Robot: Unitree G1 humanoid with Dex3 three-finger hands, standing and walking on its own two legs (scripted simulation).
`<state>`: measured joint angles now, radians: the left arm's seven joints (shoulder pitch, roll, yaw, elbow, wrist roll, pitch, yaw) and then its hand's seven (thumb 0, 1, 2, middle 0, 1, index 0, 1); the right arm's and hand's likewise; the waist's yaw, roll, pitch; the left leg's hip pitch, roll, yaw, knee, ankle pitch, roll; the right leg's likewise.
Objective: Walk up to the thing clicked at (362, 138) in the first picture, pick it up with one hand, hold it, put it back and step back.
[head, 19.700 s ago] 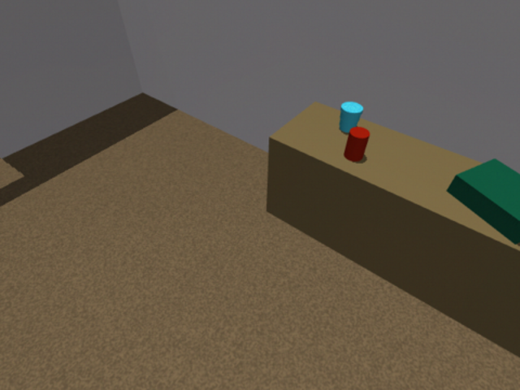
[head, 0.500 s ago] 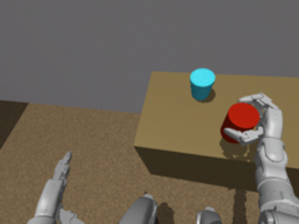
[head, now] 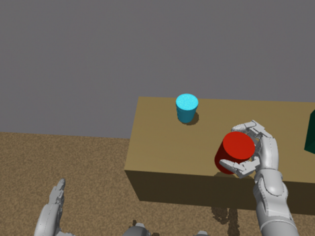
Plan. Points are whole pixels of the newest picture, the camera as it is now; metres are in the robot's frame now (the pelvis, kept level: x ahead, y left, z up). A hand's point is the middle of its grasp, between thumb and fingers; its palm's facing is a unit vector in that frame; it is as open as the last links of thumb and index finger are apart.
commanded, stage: lift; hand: right
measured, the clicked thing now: (232, 154) +0.36 -0.15 -0.01
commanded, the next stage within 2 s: hold in 0.46 s
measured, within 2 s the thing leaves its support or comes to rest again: neither
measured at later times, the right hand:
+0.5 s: hand (243, 149) +0.34 -0.15 +0.05, palm faces +0.06 +1.00 -0.02, open 10.6 cm
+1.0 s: hand (248, 152) +0.33 -0.16 +0.07, palm faces +0.06 +1.00 -0.02, open 10.6 cm
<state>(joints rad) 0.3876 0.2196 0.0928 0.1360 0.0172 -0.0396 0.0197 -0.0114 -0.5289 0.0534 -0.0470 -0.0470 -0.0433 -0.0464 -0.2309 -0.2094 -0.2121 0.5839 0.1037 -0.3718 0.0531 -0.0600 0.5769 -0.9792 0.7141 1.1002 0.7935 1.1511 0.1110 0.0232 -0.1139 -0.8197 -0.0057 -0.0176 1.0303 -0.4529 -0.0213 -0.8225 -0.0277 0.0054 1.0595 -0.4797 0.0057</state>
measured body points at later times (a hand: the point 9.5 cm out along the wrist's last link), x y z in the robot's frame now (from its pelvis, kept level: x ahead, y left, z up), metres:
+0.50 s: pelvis +0.01 +0.00 +0.02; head +0.05 -0.01 +0.47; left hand +0.17 +0.27 -0.01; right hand +0.34 -0.21 +0.06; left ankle +0.03 +0.13 -0.67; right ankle +0.02 -0.12 -0.67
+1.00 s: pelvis +0.01 +0.00 +0.03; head +0.04 -0.01 +0.48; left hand +0.17 +0.27 -0.01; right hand +0.32 -0.21 +0.08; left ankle +0.03 +0.13 -0.67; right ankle +0.02 -0.12 -0.67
